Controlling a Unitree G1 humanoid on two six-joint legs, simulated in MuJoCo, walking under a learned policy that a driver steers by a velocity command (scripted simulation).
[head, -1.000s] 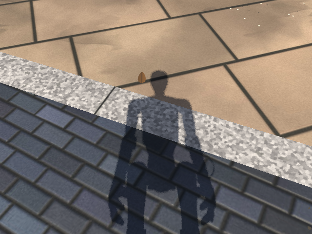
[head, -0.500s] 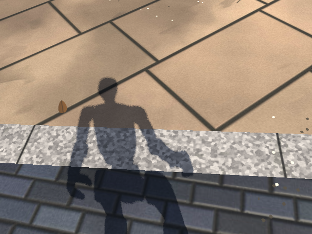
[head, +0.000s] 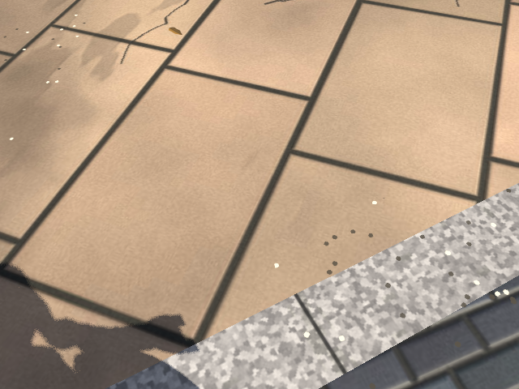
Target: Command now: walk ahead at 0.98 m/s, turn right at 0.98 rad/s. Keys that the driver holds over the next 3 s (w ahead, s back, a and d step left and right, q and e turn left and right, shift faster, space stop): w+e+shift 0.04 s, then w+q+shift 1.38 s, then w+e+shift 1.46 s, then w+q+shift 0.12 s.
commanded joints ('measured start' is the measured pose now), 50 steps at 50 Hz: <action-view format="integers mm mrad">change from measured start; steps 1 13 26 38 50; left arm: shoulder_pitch -5 -311 -14 -30 -237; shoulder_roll -32 54 -1 270 40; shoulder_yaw -17 -18 13 66 -6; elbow -119 -235 29 10 -182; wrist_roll -13 13 51 31 66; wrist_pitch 17 -66 -91 -24 -79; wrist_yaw -13 -66 -25 23 19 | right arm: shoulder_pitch -5 220 84 177 130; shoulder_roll -13 -196 35 -168 -72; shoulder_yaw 1 9 41 -30 2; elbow -7 98 -28 -79 -93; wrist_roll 13 33 58 71 45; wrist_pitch -18 13 102 104 23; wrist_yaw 13 8 17 72 6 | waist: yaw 32 29 2 -186 39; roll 85 88 -39 -110 -13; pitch -4 73 35 -90 32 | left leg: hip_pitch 149 288 -451 60 -57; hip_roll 313 298 242 -21 49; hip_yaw -316 -96 -193 139 -491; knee -287 -275 864 412 -242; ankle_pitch -85 533 29 64 25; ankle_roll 165 166 58 193 321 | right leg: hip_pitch -260 -27 318 530 -79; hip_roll -163 -5 -254 -241 -33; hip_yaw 66 -96 -62 -354 39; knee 6 -723 -1187 -700 -353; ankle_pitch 11 270 244 1482 155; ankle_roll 4 23 -20 24 142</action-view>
